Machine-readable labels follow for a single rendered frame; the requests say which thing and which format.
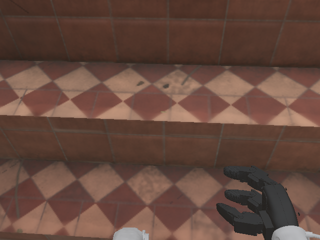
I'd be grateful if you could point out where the robot right forearm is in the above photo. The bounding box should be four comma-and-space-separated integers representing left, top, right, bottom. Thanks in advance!
271, 225, 310, 240

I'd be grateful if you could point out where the right robot hand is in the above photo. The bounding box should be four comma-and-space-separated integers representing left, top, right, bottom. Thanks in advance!
216, 165, 300, 240

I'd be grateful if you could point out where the left robot thigh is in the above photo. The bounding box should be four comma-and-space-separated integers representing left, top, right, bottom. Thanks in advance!
113, 227, 149, 240

